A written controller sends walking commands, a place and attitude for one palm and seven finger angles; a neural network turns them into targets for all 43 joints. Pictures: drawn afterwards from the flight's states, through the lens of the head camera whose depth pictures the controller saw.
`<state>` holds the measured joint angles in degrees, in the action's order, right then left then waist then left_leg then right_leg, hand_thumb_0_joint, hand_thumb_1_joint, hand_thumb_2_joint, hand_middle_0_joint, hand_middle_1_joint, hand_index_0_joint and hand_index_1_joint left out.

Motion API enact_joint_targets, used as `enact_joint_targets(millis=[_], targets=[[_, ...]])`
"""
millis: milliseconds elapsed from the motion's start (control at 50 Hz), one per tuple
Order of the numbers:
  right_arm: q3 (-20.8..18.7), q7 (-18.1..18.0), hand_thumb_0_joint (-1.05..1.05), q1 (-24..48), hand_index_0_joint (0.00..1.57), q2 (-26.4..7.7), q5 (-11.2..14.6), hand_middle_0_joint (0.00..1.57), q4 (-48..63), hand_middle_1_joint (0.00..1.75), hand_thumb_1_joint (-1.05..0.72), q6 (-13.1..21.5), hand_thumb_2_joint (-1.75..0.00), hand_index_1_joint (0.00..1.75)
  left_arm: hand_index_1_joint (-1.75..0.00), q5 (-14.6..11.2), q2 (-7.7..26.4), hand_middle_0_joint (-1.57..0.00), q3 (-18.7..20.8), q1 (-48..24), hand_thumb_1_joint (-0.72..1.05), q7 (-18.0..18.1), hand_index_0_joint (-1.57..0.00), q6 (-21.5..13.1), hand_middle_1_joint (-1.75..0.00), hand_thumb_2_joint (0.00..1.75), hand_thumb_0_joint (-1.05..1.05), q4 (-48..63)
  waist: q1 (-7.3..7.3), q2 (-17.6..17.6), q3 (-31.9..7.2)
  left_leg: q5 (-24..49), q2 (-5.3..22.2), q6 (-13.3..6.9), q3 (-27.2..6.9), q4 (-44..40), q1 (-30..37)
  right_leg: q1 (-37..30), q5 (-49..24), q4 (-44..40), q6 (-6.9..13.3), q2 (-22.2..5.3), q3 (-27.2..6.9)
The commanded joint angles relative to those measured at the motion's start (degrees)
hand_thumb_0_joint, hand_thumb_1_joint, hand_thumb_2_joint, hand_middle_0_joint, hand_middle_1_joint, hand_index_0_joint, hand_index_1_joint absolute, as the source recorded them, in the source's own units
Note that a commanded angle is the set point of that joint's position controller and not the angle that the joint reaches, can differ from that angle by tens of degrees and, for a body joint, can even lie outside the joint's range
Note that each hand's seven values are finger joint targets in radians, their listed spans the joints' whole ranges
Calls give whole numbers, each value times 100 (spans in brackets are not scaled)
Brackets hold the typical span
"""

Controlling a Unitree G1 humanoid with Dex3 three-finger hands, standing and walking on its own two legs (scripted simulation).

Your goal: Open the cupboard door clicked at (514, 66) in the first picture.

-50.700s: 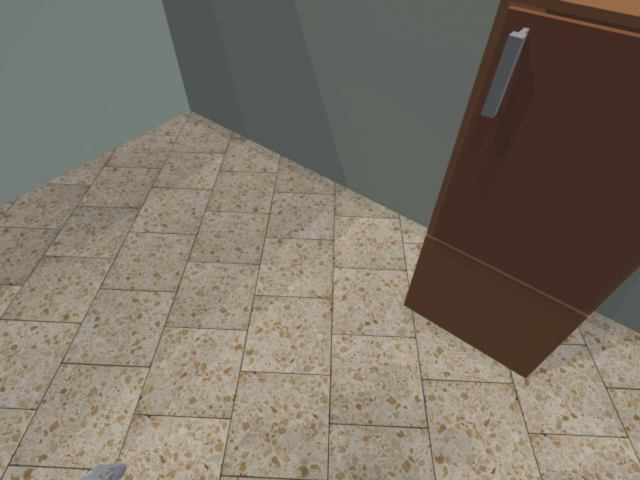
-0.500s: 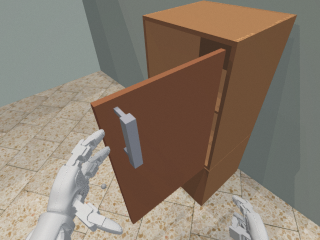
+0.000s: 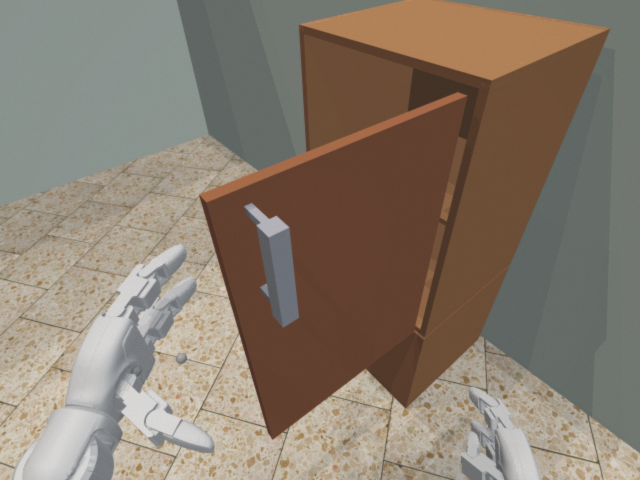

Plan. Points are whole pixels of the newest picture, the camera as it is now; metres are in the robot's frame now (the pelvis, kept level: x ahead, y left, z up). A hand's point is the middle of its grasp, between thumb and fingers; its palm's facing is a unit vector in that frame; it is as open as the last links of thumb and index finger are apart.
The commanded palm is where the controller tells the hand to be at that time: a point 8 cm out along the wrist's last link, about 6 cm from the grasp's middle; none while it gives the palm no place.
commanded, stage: draw the hand back to the body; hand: left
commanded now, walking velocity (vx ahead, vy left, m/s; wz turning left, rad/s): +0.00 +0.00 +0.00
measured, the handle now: (270, 265) +0.31 +0.10 +0.16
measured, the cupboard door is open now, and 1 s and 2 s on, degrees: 88 88 88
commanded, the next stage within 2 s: step back with the hand held close in 1.30 s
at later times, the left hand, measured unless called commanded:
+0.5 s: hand (117, 348) +0.19 +0.23 +0.15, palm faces +0.30 -0.90 -0.32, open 14.1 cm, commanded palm +0.15 +0.27 +0.17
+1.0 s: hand (84, 312) +0.23 +0.28 +0.16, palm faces +0.43 -0.82 -0.39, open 8.3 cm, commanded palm +0.18 +0.31 +0.18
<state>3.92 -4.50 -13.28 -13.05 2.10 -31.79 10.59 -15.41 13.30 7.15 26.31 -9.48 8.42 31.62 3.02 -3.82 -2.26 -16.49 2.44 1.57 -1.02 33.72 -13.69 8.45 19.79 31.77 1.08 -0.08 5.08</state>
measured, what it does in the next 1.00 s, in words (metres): stands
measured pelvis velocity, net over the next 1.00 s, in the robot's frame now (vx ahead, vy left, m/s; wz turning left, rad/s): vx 0.03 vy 0.02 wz -0.04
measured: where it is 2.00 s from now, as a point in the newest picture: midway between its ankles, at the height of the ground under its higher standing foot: outside the picture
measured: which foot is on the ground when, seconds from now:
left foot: down 0.00-1.00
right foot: down 0.00-1.00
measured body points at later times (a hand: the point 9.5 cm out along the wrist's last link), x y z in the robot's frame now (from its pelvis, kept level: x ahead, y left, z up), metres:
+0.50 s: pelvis +0.00 +0.02 +0.01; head -0.01 +0.00 +0.46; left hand +0.17 +0.27 +0.17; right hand +0.19 -0.19 -0.07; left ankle +0.02 +0.14 -0.73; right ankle -0.02 -0.10 -0.73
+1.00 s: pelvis +0.03 +0.02 +0.01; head +0.01 +0.00 +0.46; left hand +0.20 +0.32 +0.18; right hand +0.21 -0.21 -0.07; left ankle +0.02 +0.14 -0.73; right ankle -0.02 -0.10 -0.73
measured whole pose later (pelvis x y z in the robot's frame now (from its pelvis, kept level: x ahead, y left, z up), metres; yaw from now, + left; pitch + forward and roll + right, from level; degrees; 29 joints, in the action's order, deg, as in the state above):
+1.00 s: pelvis +0.03 +0.02 +0.01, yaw -2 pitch -4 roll +0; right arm 1.0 -4.9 -10.3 -12.9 -0.3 -36.0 3.5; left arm -3.8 19.5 18.9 25.7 7.1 -3.8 20.9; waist 4.0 -2.6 1.7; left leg -14.1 1.4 0.2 2.2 23.8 -5.7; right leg 1.3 15.9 21.3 -0.5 -1.0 2.2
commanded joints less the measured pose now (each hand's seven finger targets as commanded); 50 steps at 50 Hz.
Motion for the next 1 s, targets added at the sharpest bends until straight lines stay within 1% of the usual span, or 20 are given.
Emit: enact_joint_targets(millis=[0, 40, 100, 200, 220, 240, 260, 280, 320, 360, 400, 440, 500, 600, 680, 780, 820, 880, 940, 980], targets=[[-218, -50, 0, 983, 20, -533, 28, 20, 1007, 30, -90, 417, -90, 30, -30, -165, 659, -15, 627, -660, -50, -102, -15, -257, -30, 30, 0, 1146, 69, 365, -185, 854, -276, -327, 26, -434, 465, 559, -1074, -855, -109, 19, -180], [-212, -41, 0, 992, 20, -545, 40, 20, 1003, 30, -90, 415, -90, 30, -30, -195, 640, -15, 652, -649, -50, -145, -15, -228, -30, 30, 0, 1170, 82, 203, -140, 873, -277, -312, 17, -499, 469, 545, -1099, -825, -88, 53, -121], [-208, -45, 0, 995, 20, -574, 46, 20, 984, 30, -90, 443, -90, 30, -30, -218, 695, -15, 695, -851, -50, -156, -15, -212, -30, 30, 0, 1200, 53, 211, -140, 800, -264, -308, -27, -575, 486, 558, -985, -836, -83, 73, -80], [-218, -46, 0, 980, 20, -605, 61, 20, 953, 30, -90, 458, -90, 30, -30, -251, 873, -16, 935, -799, -32, -208, -16, -211, -30, 37, 0, 1180, 83, 99, -214, 826, -264, -284, -54, -658, 493, 477, -995, -804, -53, 103, -27], [-182, -121, 0, 1152, 20, -454, -73, 20, 1002, 30, -90, 446, -90, 30, -30, 697, 1423, -16, 893, -949, -29, 606, -16, -799, -30, 39, 0, 1638, 161, 153, 251, 630, -288, -274, -6, -726, 375, 602, -772, -1141, -44, 70, -278], [-187, -154, 0, 1038, 20, -428, -154, 20, 893, 30, -90, 426, -90, 30, -30, 773, 1012, -16, 772, -371, -26, 931, -16, -938, -30, 40, 0, 1093, 95, 275, 449, 459, -259, -246, 22, -768, 369, 709, -503, -1241, -19, 25, -255], [-186, -133, 0, 996, 20, -420, -169, 20, 838, 30, -90, 343, -90, 30, -30, 904, 804, -16, 553, -183, -22, 1093, -16, -1036, -30, 42, 0, 940, 68, 218, 534, 412, -235, -256, 39, -825, 415, 713, -423, -1284, -23, 5, -261], [-226, -114, 0, 956, 20, -469, -184, 20, 794, 30, -90, 292, -90, 30, -30, 983, 929, -16, 622, -270, -18, 1237, -16, -1157, -30, 43, 0, 987, 62, 292, 420, 410, -216, -257, 34, -879, 462, 562, -405, -1315, -11, -2, -258], [-252, -105, 0, 978, 20, -450, -214, 20, 785, 30, -90, 224, -90, 30, -30, 1123, 978, -16, 636, -362, -12, 1412, -16, -1351, -30, 47, 0, 1060, 42, -18, 267, 397, -204, -255, 77, -969, 666, 467, -373, -1335, -10, -23, -294], [-284, -103, 0, 948, 20, -458, -247, 20, 738, 30, -90, 189, -90, 30, -30, 1216, 1019, -17, 671, -423, -5, 1539, -17, -1493, -30, 50, 0, 1083, 33, -69, 67, 573, -196, -266, 81, -1036, 829, 289, -559, -1310, -2, -25, -287], [-306, -112, 0, 970, 20, -476, -264, 20, 682, 30, -90, 129, -90, 30, -30, 1236, 1080, -17, 782, -316, 2, 1616, -17, -1537, -30, 52, 0, 817, 41, 210, 131, 637, -163, -281, 71, -1115, 829, 186, -612, -1368, -15, -32, -289], [-328, -113, 0, 1001, 20, -477, -272, 20, 643, 30, -90, 76, -90, 30, -30, 1256, 1110, -17, 853, -329, 9, 1650, -17, -1614, -30, 55, 0, 823, 48, 208, 12, 850, -161, -292, 93, -1135, 957, 64, -843, -1367, -16, -32, -289], [-350, -106, 0, 1030, 20, -496, -274, 20, 589, 30, -90, 23, -90, 30, -30, 1291, 1182, -18, 931, -391, 20, 1693, -18, -1668, -30, 60, 0, 831, 61, -47, -18, 1027, -151, -267, 82, -1200, 1034, -59, -1020, -1339, 3, -31, -281], [-388, -95, 0, 1053, 20, -496, -265, 20, 550, 30, -90, -93, -90, 30, -30, 1255, 1314, -18, 1225, -216, 37, 1723, -18, -1679, -30, 68, 0, 588, 104, 245, 3, 1329, -136, -260, 88, -1244, 1022, -227, -1359, -1304, -4, -15, -251], [-431, -91, 0, 1041, 20, -520, -252, 20, 509, 30, -90, -198, -90, 30, -30, 1244, 1442, -19, 1452, -250, 51, 1725, -19, -1665, -30, 74, 0, 413, 118, 61, 29, 1560, -136, -255, 162, -1214, 1072, -268, -1624, -1329, 4, -11, -282], [-468, -95, 0, 1041, 20, -536, -241, 20, 494, 30, -90, -311, -90, 30, -30, 1202, 1553, -19, 1668, -405, 69, 1726, -19, -1642, -30, 81, 0, 210, 111, 144, 69, 1715, -129, -266, 201, -1207, 1111, -274, -1799, -1369, -8, -7, -292], [-476, -90, 0, 1024, 20, -536, -235, 20, 503, 30, -90, -345, -90, 30, -30, 1183, 1579, -19, 1725, -471, 76, 1730, -19, -1632, -30, 84, 0, 242, 110, -14, -75, 1827, -137, -267, 204, -1201, 1180, -339, -1912, -1331, -16, -21, -296], [-504, -96, 0, 1025, 20, -558, -233, 20, 471, 30, -90, -372, -90, 30, -30, 1177, 1704, -20, 1870, -556, 87, 1740, -20, -1610, -30, 88, 0, 166, 119, 54, -146, 2081, -137, -275, 229, -1150, 1236, -400, -2181, -1327, -14, -18, -300], [-505, -70, 0, 1004, 20, -551, -233, 20, 482, 30, -90, -394, -90, 30, -30, 1169, 1580, -20, 1766, -525, 90, 1727, -20, -1588, -30, 90, 0, 151, 99, -57, -176, 2193, -144, -275, 238, -1150, 1264, -402, -2284, -1286, -34, -30, -284], [-516, -64, 0, 1021, 20, -573, -241, 20, 481, 30, -90, -406, -90, 30, -30, 1182, 1588, -20, 1746, -512, 90, 1722, -20, -1558, -30, 90, 0, 81, 105, 35, -134, 2269, -146, -287, 252, -1128, 1256, -404, -2385, -1305, -34, -27, -282]])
